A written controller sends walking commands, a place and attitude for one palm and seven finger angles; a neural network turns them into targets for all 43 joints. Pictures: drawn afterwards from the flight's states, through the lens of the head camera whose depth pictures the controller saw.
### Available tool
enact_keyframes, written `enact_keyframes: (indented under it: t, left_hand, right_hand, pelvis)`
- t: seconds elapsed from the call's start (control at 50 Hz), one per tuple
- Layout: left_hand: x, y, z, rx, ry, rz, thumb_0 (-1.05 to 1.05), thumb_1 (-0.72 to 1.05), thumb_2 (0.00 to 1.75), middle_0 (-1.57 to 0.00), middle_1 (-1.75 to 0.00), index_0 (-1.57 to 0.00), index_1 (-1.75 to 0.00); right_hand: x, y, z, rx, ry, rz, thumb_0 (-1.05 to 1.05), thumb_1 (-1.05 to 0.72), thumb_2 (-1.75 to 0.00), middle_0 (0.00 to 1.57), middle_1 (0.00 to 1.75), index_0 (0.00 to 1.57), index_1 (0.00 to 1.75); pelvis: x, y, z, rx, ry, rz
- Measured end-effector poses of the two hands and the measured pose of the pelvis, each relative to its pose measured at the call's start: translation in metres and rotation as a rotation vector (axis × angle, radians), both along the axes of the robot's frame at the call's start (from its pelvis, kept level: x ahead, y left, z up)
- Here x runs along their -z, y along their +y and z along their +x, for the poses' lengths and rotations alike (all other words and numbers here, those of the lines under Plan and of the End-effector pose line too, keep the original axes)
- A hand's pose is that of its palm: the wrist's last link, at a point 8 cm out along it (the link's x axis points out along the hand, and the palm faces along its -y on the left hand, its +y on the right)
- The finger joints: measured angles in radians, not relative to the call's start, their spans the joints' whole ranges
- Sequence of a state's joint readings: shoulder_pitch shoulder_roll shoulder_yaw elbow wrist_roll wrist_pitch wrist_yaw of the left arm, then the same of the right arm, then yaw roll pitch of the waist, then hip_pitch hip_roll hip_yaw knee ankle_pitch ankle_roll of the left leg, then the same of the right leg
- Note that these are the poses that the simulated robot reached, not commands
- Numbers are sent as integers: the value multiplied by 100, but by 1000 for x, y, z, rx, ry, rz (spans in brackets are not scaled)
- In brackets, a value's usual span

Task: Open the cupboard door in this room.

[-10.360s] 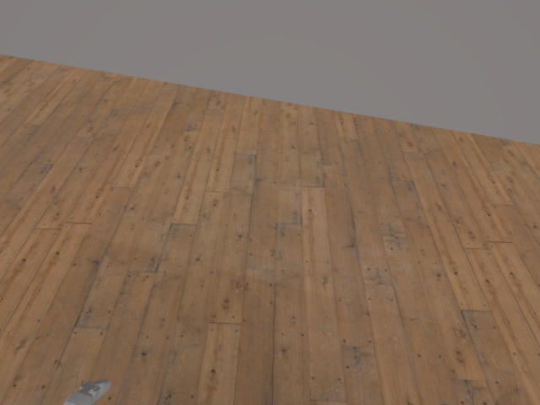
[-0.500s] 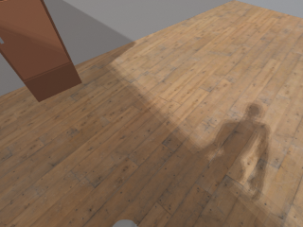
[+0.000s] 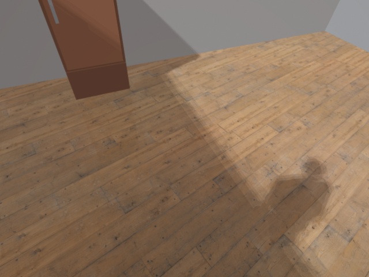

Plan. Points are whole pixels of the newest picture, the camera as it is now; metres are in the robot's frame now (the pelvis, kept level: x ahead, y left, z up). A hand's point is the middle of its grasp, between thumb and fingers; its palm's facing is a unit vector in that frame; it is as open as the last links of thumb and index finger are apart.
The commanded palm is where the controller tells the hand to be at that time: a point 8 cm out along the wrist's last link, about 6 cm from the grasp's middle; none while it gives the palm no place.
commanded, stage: turn or walk to find it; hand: left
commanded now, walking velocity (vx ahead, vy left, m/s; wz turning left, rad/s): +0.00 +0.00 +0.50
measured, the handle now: (53, 10) +1.50 +0.99 -0.05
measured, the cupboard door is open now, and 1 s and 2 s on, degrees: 0 0 0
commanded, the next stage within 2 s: stand and wait in 0.06 s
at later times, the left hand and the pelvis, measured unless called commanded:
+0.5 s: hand out of the picture -0.03 +0.20 -0.20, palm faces +0.20 -0.96 -0.19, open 7.4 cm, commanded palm none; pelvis -0.05 +0.00 -0.02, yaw +10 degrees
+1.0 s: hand out of the picture -0.05 +0.17 -0.15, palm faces +0.34 -0.90 -0.27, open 7.4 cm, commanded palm none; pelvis -0.07 -0.04 +0.00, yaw +19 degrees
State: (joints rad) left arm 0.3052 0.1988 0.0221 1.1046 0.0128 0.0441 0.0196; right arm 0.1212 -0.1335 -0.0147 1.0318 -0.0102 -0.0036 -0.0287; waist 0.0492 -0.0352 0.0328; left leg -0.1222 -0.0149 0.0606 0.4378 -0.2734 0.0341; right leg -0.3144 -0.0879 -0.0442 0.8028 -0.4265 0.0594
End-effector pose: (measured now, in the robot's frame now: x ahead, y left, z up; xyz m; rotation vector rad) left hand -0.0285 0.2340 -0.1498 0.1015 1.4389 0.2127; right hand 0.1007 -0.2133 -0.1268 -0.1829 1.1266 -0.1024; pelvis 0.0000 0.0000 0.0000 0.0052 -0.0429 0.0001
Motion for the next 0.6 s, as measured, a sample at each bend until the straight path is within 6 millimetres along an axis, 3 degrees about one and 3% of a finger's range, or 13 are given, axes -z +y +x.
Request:
enact_keyframes:
  t: [0.08, 0.18, 0.34, 0.5, 0.6]
  left_hand:
    - [-2, -9, 12, 17, -32, 5, 0, 91, 89, -19, -30, -20, -30]
    - [-8, -23, 23, 29, -95, 34, 0, 91, 89, -19, -30, -20, -30]
    - [-7, -20, 15, -15, -136, 42, 0, 91, 89, -20, -30, -20, -30]
    - [16, 12, -13, -95, -138, 18, 0, 91, 89, -20, -30, -20, -30]
    - [4, 29, -24, -110, -111, 30, 0, 91, 89, -20, -30, -20, -30]
  right_hand:
    - [10, -7, -17, 22, 31, 17, -2, -93, -90, 21, 30, 20, 30]
    - [28, -28, -51, 53, 122, 26, -1, -93, -90, 21, 30, 20, 30]
    - [27, -48, -101, 41, 276, -20, 0, -92, -90, 20, 30, 20, 30]
    - [21, -28, -106, -30, 266, -78, 0, -92, -90, 20, 30, 20, 30]
    - [11, -8, -102, -62, 220, -63, 0, -91, -90, 20, 30, 20, 30]
  pelvis:
    - [2, -4, -6, -10, 7, 15]
    - [6, -15, -13, -33, 8, 11]
    - [6, -19, -27, -99, 10, 1]
    - [18, 4, -49, -176, 14, -5]
    - [7, 12, -58, -192, 28, -20]
